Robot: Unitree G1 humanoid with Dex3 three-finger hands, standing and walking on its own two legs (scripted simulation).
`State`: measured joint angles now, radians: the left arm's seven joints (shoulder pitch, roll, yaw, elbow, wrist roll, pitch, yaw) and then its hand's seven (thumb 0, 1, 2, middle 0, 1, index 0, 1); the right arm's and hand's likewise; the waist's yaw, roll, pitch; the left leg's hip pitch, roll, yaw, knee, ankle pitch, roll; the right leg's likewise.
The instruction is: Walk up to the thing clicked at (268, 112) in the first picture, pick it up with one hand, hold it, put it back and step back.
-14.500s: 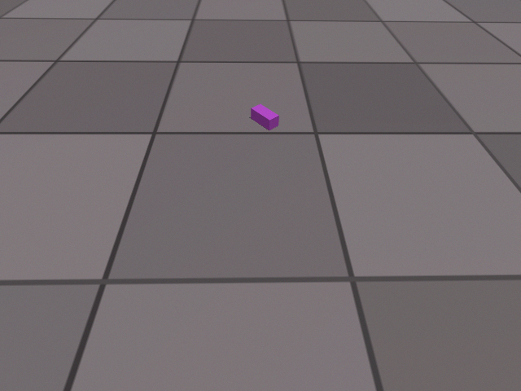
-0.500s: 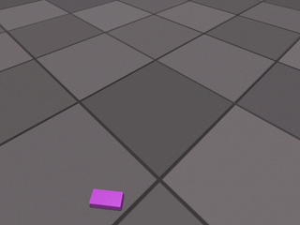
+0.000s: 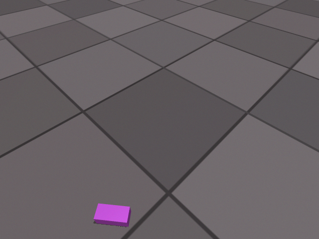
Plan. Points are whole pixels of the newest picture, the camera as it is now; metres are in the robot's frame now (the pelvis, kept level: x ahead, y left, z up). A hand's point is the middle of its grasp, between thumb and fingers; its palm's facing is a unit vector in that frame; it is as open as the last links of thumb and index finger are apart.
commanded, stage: rise first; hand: left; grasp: from above
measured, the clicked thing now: (113, 215) +0.43 +0.26 -0.74
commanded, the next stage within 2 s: none
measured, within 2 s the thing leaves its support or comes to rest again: neither
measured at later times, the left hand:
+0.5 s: hand out of the picture +0.13 +0.26 -0.20, palm faces -0.08 -0.92 -0.39, open 12.9 cm
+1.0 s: hand out of the picture +0.13 +0.28 -0.27, palm faces -0.25 -0.82 -0.52, open 14.2 cm
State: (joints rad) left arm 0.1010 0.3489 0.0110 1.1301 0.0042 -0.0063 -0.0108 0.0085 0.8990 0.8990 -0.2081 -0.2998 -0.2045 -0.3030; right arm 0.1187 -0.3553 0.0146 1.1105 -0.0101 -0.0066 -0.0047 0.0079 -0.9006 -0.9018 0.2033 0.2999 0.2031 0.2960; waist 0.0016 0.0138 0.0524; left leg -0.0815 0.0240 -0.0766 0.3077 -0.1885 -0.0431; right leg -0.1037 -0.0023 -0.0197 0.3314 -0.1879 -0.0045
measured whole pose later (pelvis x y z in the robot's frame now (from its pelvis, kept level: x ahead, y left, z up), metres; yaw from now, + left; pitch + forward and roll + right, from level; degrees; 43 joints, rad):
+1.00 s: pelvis -0.02 +0.03 -0.14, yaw -2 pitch +23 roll -2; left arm 0.25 0.32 0.11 0.39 0.32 0.18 0.03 0.00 -0.58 0.97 -0.10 -1.07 -0.10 -1.06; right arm 0.15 -0.23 -0.02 0.52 0.00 -0.16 -0.01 0.01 -0.95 -0.92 0.20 0.30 0.20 0.30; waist -0.02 0.01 -0.15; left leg -1.14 -0.01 -0.07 1.36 -0.62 -0.01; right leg -1.14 0.00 0.00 1.31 -0.57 0.03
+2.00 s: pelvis -0.11 +0.04 -0.43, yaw -6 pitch +32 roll -8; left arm -0.71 0.74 0.16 1.23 1.20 -0.41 0.26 0.00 -0.53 1.04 -0.08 -0.96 -0.07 -0.97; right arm 0.12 -0.29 0.00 0.75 -0.09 -0.03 0.12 0.01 -0.89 -0.90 0.20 0.30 0.20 0.30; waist -0.13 -0.01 -0.09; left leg -2.22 -0.07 -0.14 2.34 -0.69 -0.03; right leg -2.18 0.01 -0.03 2.23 -0.63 0.05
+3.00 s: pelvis -0.09 +0.04 -0.46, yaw -7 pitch +35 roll -8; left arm -0.87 0.81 0.16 1.45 1.38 -0.39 0.44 0.00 -0.51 1.00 -0.09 -1.02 -0.09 -1.01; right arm 0.09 -0.26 0.02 0.78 -0.18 0.00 0.15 0.00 -0.91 -0.90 0.20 0.30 0.20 0.30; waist -0.20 -0.02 -0.06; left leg -2.31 -0.07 -0.15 2.46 -0.75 -0.03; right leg -2.28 0.01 -0.03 2.34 -0.67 0.06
